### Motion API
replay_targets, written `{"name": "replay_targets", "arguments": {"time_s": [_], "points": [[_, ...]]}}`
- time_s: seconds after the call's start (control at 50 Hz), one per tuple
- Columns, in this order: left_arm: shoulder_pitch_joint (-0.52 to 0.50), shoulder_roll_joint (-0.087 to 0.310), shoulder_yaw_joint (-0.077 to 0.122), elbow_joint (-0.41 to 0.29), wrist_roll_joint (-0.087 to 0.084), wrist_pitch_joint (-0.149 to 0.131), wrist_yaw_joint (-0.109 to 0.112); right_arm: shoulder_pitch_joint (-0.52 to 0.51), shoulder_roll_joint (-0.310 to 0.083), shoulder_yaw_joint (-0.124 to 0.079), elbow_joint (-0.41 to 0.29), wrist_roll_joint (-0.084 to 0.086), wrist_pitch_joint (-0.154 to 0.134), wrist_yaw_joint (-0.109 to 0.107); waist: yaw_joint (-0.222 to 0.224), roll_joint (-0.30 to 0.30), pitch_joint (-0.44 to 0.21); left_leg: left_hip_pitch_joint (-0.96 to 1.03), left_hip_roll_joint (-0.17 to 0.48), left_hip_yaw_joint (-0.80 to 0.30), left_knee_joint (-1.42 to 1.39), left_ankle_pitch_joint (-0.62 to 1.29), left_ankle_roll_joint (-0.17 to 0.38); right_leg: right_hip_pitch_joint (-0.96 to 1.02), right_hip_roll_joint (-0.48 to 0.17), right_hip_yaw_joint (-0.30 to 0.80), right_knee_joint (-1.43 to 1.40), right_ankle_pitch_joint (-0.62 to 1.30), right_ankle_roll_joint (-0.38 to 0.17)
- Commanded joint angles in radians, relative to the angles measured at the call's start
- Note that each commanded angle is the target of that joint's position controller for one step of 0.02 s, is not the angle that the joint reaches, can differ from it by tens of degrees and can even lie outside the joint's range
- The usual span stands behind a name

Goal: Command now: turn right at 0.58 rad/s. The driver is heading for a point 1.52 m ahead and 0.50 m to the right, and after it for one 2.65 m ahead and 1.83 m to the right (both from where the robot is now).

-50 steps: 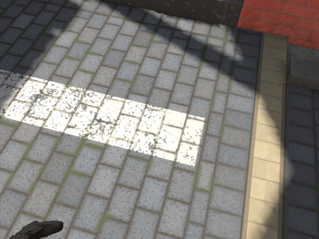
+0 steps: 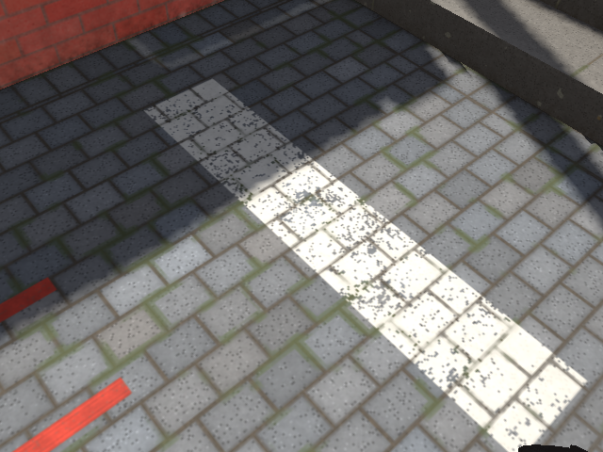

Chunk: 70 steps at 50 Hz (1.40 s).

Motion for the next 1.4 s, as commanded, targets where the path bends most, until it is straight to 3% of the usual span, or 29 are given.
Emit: {"name": "replay_targets", "arguments": {"time_s": [0.02, 0.12, 0.2, 0.22, 0.24, 0.26, 0.28, 0.3, 0.32, 0.38, 0.48, 0.6, 0.68, 0.7, 0.72, 0.74, 0.76, 0.78, 0.84, 0.94, 1.02, 1.04, 1.06, 1.08, 1.12, 1.16, 1.24, 1.38, 1.4], "points": [[-0.078, 0.041, 0.009, -0.123, 0.004, -0.003, -0.007, -0.016, -0.158, -0.059, -0.050, 0.000, -0.006, -0.018, -0.051, 0.163, -0.054, 0.142, 0.282, -0.118, -0.132, 0.414, 0.197, -0.118, -0.049, 0.002, -0.059, 0.062, 0.016], [-0.083, 0.047, 0.007, -0.189, 0.005, -0.001, -0.045, -0.018, -0.225, -0.093, -0.034, 0.017, -0.004, -0.001, -0.057, 0.179, -0.095, 0.139, 0.334, -0.050, -0.084, 0.490, 0.187, 0.023, -0.038, -0.076, -0.268, 0.064, -0.040], [-0.005, 0.070, 0.035, -0.198, 0.003, 0.018, -0.047, -0.026, -0.219, -0.102, -0.008, 0.055, -0.014, 0.021, 0.000, 0.153, -0.107, 0.076, 0.316, 0.050, 0.094, 0.417, 0.074, 0.224, 0.021, -0.122, -0.525, 0.208, -0.126], [0.070, 0.136, 0.064, -0.184, 0.008, 0.014, -0.027, 0.031, -0.190, -0.098, 0.015, 0.048, -0.018, 0.029, 0.023, 0.023, -0.132, -0.039, 0.234, 0.113, 0.289, 0.309, 0.002, 0.394, 0.018, -0.029, -0.627, 0.442, -0.181], [0.112, 0.303, 0.103, -0.204, 0.015, 0.003, -0.007, -0.012, -0.124, -0.075, -0.050, -0.004, -0.025, 0.029, 0.008, -0.317, -0.128, -0.422, 0.070, 0.147, 0.645, -0.301, -0.107, 0.612, -0.248, 0.404, -0.645, 0.949, -0.339], [0.112, 0.288, 0.088, -0.233, 0.053, -0.031, -0.023, -0.107, -0.142, -0.072, -0.083, -0.010, -0.031, 0.022, 0.059, -0.252, -0.250, -0.537, -0.031, -0.102, 0.826, -0.463, -0.120, 0.608, -0.353, 0.626, -0.712, 0.864, -0.510], [0.087, 0.243, 0.074, -0.228, 0.048, -0.055, -0.032, -0.141, -0.182, -0.081, -0.081, 0.016, -0.033, 0.019, 0.060, -0.124, -0.221, -0.565, -0.006, -0.168, 0.868, -0.403, -0.099, 0.596, -0.324, 0.537, -0.735, 0.763, -0.487], [0.048, 0.214, 0.066, -0.221, 0.027, -0.066, -0.024, -0.139, -0.180, -0.081, -0.076, 0.024, -0.036, 0.013, 0.026, -0.075, -0.163, -0.574, 0.006, -0.185, 0.830, -0.311, -0.077, 0.554, -0.267, 0.469, -0.735, 0.668, -0.433], [-0.008, 0.184, 0.057, -0.230, 0.006, -0.060, -0.014, -0.119, -0.191, -0.084, -0.058, 0.015, -0.036, 0.004, -0.007, -0.023, -0.129, -0.574, 0.022, -0.195, 0.772, -0.228, -0.073, 0.513, -0.226, 0.421, -0.733, 0.617, -0.386], [-0.095, 0.166, 0.044, -0.266, 0.012, -0.038, 0.014, -0.064, -0.186, -0.086, -0.027, 0.008, -0.033, 0.007, -0.057, -0.043, -0.134, -0.449, -0.014, -0.187, 0.671, -0.084, -0.089, 0.398, -0.148, 0.351, -0.736, 0.630, -0.343], [-0.081, 0.191, 0.055, -0.271, 0.006, -0.024, 0.030, -0.074, -0.153, -0.070, -0.006, 0.019, -0.034, 0.010, -0.042, -0.070, -0.133, -0.394, -0.073, -0.211, 0.424, -0.015, -0.121, 0.370, -0.095, 0.404, -0.719, 0.476, -0.320], [-0.102, 0.194, 0.059, -0.291, 0.008, -0.009, 0.023, -0.097, -0.176, -0.077, -0.002, 0.028, -0.054, 0.025, -0.020, -0.138, -0.122, -0.291, -0.105, -0.244, 0.235, -0.025, -0.105, 0.334, -0.065, 0.541, -0.675, 0.418, -0.296], [-0.143, 0.159, 0.039, -0.302, 0.004, -0.005, 0.017, -0.013, -0.194, -0.086, 0.030, 0.026, -0.070, 0.041, -0.046, -0.154, -0.163, -0.097, -0.071, -0.203, 0.004, 0.089, -0.066, 0.336, -0.037, 0.545, -0.580, 0.525, -0.263], [-0.127, 0.137, 0.030, -0.298, 0.005, -0.005, 0.016, -0.004, -0.204, -0.089, 0.033, 0.020, -0.071, 0.042, -0.045, -0.118, -0.161, -0.003, -0.025, -0.225, -0.075, 0.201, -0.042, 0.291, -0.005, 0.523, -0.545, 0.422, -0.232], [-0.059, 0.083, 0.011, -0.289, 0.023, -0.007, 0.013, -0.020, -0.253, -0.095, 0.013, 0.005, -0.065, 0.037, -0.006, 0.067, -0.185, 0.100, 0.158, -0.411, -0.116, 0.319, 0.033, 0.207, 0.083, 0.421, -0.385, 0.107, -0.181], [-0.051, 0.100, 0.014, -0.314, 0.016, -0.015, 0.014, -0.013, -0.301, -0.102, 0.027, -0.021, -0.055, 0.035, 0.024, 0.326, -0.103, 0.097, 0.310, -0.639, -0.155, 0.467, 0.212, 0.012, 0.229, 0.241, -0.198, -0.234, -0.114], [-0.033, 0.182, 0.037, -0.291, 0.030, -0.024, 0.017, -0.010, -0.255, -0.093, 0.015, -0.007, -0.059, 0.034, 0.002, 0.269, -0.103, 0.074, 0.376, -0.712, -0.151, 0.426, 0.292, -0.038, 0.162, 0.228, 0.019, -0.233, -0.067], [-0.051, 0.210, 0.048, -0.269, 0.022, -0.024, 0.015, -0.021, -0.214, -0.079, 0.007, 0.006, -0.056, 0.028, -0.008, 0.188, -0.094, 0.054, 0.325, -0.603, -0.127, 0.379, 0.263, -0.035, 0.139, 0.223, 0.092, -0.156, -0.052], [-0.075, 0.117, 0.021, -0.248, 0.018, -0.013, 0.011, -0.023, -0.191, -0.061, 0.019, 0.027, -0.037, 0.014, -0.026, 0.139, -0.067, 0.053, 0.205, -0.428, -0.115, 0.344, 0.189, -0.034, 0.128, 0.185, 0.102, -0.047, -0.021], [-0.119, 0.009, -0.027, -0.247, 0.024, -0.024, 0.003, 0.010, -0.182, -0.052, 0.045, 0.018, -0.015, 0.015, -0.058, 0.234, -0.111, 0.072, 0.145, -0.318, -0.101, 0.390, 0.177, 0.160, 0.061, 0.071, -0.324, -0.061, -0.015], [-0.050, 0.066, 0.002, -0.198, 0.025, -0.031, 0.011, 0.053, -0.244, -0.065, 0.054, 0.058, -0.010, 0.030, -0.035, 0.225, -0.083, -0.011, 0.114, -0.399, -0.062, 0.368, 0.133, 0.389, 0.105, 0.030, -0.744, 0.244, -0.063], [-0.016, 0.115, 0.015, -0.204, 0.030, -0.032, 0.020, 0.051, -0.243, -0.064, 0.046, 0.056, -0.021, 0.033, -0.024, 0.168, -0.110, -0.090, 0.102, -0.405, -0.034, 0.285, 0.085, 0.487, 0.022, 0.087, -0.726, 0.323, -0.099], [-0.003, 0.194, 0.034, -0.204, 0.051, -0.025, 0.032, 0.045, -0.192, -0.053, 0.023, 0.047, -0.036, 0.039, -0.041, -0.022, -0.124, -0.218, 0.018, -0.298, 0.087, 0.135, 0.018, 0.542, -0.131, 0.196, -0.672, 0.488, -0.174], [0.015, 0.198, 0.043, -0.183, 0.063, -0.019, 0.027, 0.021, -0.182, -0.050, 0.011, 0.058, -0.042, 0.038, -0.019, -0.195, -0.106, -0.280, -0.057, -0.157, 0.198, -0.114, -0.030, 0.469, -0.235, 0.285, -0.721, 0.511, -0.280], [-0.032, 0.106, 0.017, -0.210, 0.069, -0.033, 0.032, 0.021, -0.232, -0.079, 0.017, 0.058, -0.028, 0.034, 0.000, -0.165, -0.069, -0.388, -0.028, -0.133, 0.572, -0.338, -0.082, 0.460, -0.326, 0.329, -0.753, 0.674, -0.368], [-0.110, 0.077, 0.010, -0.213, 0.044, -0.050, 0.038, 0.077, -0.195, -0.082, 0.033, 0.056, 0.008, 0.027, -0.048, -0.117, -0.040, -0.430, 0.017, -0.153, 0.667, -0.262, -0.111, 0.454, -0.278, 0.204, -0.733, 0.728, -0.322], [0.005, 0.105, 0.027, -0.176, 0.021, -0.079, 0.036, -0.037, -0.161, -0.059, -0.042, 0.065, 0.010, 0.062, 0.041, -0.131, -0.017, -0.549, 0.076, -0.093, 0.581, -0.080, -0.097, 0.533, -0.274, 0.204, -0.922, -0.061, -0.291], [0.031, 0.169, 0.057, -0.138, 0.018, -0.127, -0.002, -0.082, -0.141, -0.038, -0.101, 0.064, -0.016, 0.092, 0.034, -0.078, 0.053, -0.505, 0.115, -0.060, 0.393, -0.086, -0.015, 0.541, -0.316, 0.034, -0.970, -0.038, -0.254], [0.068, 0.149, 0.042, -0.117, 0.101, -0.117, -0.015, -0.128, -0.176, -0.044, -0.113, -0.041, 0.018, 0.130, 0.045, -0.089, 0.037, -0.421, 0.071, 0.023, 0.333, -0.111, 0.007, 0.504, -0.293, -0.062, -0.959, -0.097, -0.210]]}}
